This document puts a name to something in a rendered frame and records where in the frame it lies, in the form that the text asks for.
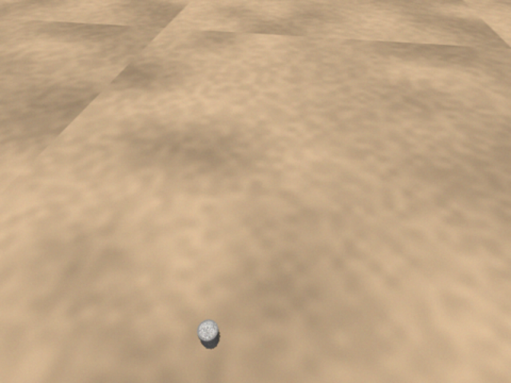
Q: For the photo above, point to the cup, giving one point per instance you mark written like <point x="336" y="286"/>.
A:
<point x="208" y="333"/>

